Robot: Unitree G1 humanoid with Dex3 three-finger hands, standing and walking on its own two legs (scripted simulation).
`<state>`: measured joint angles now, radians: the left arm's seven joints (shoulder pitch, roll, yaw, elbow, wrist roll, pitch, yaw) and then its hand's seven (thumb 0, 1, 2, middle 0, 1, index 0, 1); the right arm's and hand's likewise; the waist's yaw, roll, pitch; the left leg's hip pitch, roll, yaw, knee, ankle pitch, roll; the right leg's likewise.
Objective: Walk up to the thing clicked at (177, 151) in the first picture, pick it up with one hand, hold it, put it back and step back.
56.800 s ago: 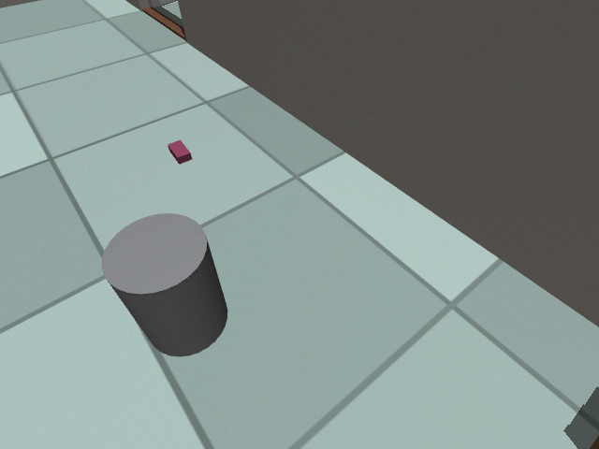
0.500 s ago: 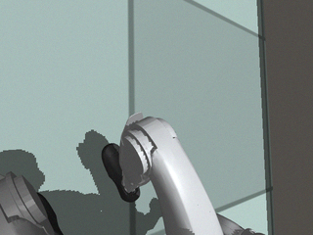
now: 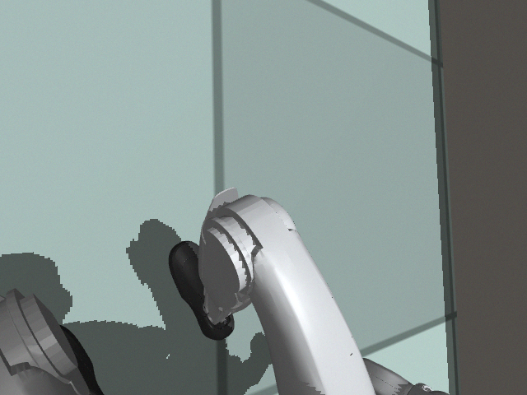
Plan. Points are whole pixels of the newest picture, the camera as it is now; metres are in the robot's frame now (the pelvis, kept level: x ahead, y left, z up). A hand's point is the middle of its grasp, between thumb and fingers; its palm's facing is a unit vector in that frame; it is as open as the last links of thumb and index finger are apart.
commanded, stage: close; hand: left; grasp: from above
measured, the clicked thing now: out of the picture +0.43 +0.39 -0.30
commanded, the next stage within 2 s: settle in 0.68 s
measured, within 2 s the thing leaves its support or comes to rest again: leaves its support in 1.10 s
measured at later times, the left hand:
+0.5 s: hand out of the picture +0.41 +0.38 -0.27, palm faces -0.01 -0.45 -0.90, open 10.6 cm
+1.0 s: hand out of the picture +0.41 +0.38 -0.27, palm faces +0.04 -0.46 -0.89, open 10.4 cm
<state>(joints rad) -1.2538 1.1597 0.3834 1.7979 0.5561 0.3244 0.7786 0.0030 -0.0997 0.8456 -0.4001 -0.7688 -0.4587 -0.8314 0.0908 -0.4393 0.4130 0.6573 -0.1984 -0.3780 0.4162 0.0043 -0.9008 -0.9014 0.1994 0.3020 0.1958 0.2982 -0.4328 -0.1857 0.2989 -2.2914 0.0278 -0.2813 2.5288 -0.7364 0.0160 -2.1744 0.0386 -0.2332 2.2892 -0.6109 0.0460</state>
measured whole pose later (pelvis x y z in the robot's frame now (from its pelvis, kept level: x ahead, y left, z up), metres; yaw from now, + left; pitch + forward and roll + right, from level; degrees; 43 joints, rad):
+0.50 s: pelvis +0.00 +0.00 +0.00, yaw +0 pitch +26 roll -17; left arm -1.25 1.15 0.36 1.81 0.56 0.32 0.79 -0.01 -0.06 0.80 -0.43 -0.72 -0.48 -0.79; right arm 0.10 -0.44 0.41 0.66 -0.20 -0.38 0.42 0.01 -0.90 -0.90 0.20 0.30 0.20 0.30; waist -0.43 -0.18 0.30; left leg -2.29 0.02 -0.28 2.53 -0.74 0.02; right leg -2.17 0.04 -0.24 2.29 -0.61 0.05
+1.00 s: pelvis +0.00 +0.00 +0.00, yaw +0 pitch +26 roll -17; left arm -1.26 1.15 0.40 1.78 0.55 0.34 0.79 0.03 -0.05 0.67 -0.53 -0.64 -0.59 -0.69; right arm 0.10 -0.44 0.40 0.66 -0.19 -0.39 0.42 0.01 -0.92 -0.90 0.20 0.30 0.20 0.30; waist -0.42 -0.19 0.30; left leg -2.28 0.03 -0.28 2.52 -0.74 0.01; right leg -2.16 0.04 -0.23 2.29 -0.61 0.05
